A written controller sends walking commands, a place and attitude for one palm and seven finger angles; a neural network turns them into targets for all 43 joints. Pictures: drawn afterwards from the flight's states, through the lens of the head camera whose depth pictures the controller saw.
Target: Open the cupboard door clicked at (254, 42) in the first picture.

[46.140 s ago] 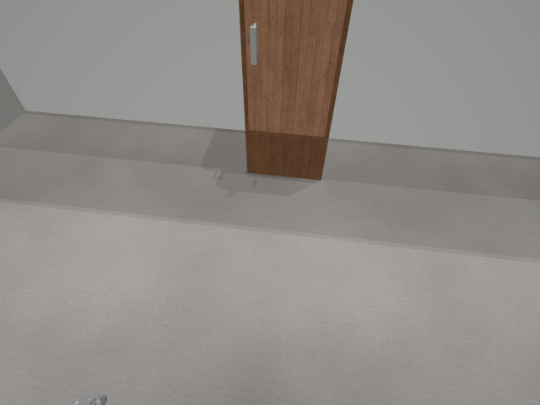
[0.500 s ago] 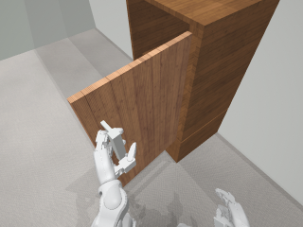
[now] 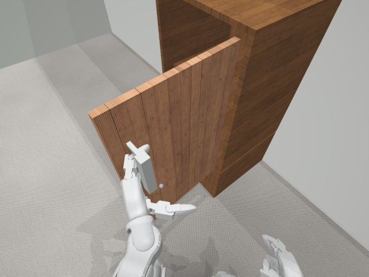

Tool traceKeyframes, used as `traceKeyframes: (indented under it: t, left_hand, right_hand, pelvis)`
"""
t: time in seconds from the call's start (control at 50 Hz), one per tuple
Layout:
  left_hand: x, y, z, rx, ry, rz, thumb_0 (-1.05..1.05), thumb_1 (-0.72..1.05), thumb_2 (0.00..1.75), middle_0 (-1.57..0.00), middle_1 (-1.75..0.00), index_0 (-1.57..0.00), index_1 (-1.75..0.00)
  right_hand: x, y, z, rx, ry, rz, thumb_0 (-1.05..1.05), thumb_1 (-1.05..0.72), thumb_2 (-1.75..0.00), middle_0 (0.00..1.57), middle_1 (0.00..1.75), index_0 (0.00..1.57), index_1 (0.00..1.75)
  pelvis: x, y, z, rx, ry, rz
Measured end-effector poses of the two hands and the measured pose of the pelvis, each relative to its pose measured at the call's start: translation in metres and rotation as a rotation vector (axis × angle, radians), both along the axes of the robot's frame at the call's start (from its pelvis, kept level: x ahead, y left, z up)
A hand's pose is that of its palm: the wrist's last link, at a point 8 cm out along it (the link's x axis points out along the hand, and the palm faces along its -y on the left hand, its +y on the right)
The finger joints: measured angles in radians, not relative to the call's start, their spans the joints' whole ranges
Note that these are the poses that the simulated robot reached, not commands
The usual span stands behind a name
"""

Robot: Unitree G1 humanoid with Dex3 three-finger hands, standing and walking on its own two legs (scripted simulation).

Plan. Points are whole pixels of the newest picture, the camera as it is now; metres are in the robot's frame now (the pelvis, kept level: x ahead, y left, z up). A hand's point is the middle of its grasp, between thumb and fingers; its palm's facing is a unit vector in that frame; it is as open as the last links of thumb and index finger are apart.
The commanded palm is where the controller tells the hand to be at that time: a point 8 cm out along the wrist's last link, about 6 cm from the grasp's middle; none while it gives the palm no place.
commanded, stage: open thumb and fingers to let go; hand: left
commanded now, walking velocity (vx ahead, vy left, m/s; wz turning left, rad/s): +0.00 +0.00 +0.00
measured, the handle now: (141, 168) +0.34 +0.11 +0.04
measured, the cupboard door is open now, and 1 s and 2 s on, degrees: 94 100 99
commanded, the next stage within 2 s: slide the hand sideways off the handle in 0.04 s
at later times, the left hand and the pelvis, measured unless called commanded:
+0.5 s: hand (164, 208) +0.25 +0.06 +0.04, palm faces -0.07 -1.00 +0.04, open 16.2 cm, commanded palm +0.23 +0.12 +0.04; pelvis -0.01 +0.02 -0.01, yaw -1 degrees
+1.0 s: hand (141, 229) +0.21 +0.09 +0.04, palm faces -0.02 -1.00 +0.01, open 16.1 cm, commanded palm +0.18 +0.16 +0.04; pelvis +0.00 +0.01 -0.02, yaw -1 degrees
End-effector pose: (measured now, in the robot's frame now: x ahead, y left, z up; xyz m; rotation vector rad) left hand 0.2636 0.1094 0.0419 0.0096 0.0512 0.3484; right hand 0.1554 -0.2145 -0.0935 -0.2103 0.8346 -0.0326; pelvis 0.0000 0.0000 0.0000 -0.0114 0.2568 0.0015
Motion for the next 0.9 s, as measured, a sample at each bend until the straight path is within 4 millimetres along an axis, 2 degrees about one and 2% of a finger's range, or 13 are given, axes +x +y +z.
traceKeyframes:
  t: [0.18,0.28,0.34,0.48,0.62,0.9]
  left_hand:
    - [-0.004,0.002,0.000,0.009,-0.001,-0.034,-0.01,-0.50,0.30,-0.34,-0.56,-0.34,-0.61]
    - [-0.015,0.008,-0.002,0.033,-0.041,-0.358,-0.01,-0.50,0.30,-0.27,-0.45,-0.22,-0.47]
    - [-0.023,0.005,0.000,-0.013,-0.051,-0.468,-0.02,-0.50,0.30,-0.22,-0.39,-0.18,-0.41]
    - [-0.027,0.001,-0.002,-0.053,-0.053,-0.421,-0.01,-0.50,0.30,-0.17,-0.32,-0.17,-0.34]
    - [-0.035,0.008,-0.001,-0.031,-0.052,-0.412,-0.01,-0.50,0.30,-0.17,-0.31,-0.18,-0.32]
    - [-0.062,0.029,0.000,-0.033,-0.022,-0.371,-0.01,-0.50,0.30,-0.18,-0.31,-0.20,-0.32]
  right_hand:
    - [0.007,0.010,0.002,0.011,-0.031,0.027,0.01,-0.90,-0.90,0.20,0.30,0.21,0.29]
    - [0.003,0.009,0.003,0.015,-0.049,0.013,0.01,-0.90,-0.90,0.20,0.30,0.21,0.29]
    - [-0.001,0.007,0.004,0.013,-0.062,-0.011,0.01,-0.90,-0.90,0.20,0.30,0.21,0.29]
    - [-0.010,0.007,0.004,0.001,-0.054,-0.027,0.01,-0.90,-0.90,0.20,0.30,0.20,0.29]
    - [-0.012,0.012,0.004,0.014,-0.045,-0.037,0.01,-0.90,-0.90,0.20,0.30,0.20,0.29]
    - [0.010,0.012,0.009,0.018,-0.095,-0.017,0.01,-0.90,-0.90,0.20,0.30,0.21,0.29]
  pelvis:
    - [-0.004,0.006,-0.002,-0.007,-0.007,0.004]
    - [-0.008,0.009,-0.006,-0.008,-0.010,0.010]
    - [-0.011,0.013,-0.007,-0.013,-0.020,0.006]
    - [-0.013,0.019,-0.009,-0.007,-0.014,-0.012]
    - [-0.011,0.019,-0.010,-0.007,-0.014,-0.020]
    - [-0.002,0.015,-0.012,-0.006,0.001,-0.017]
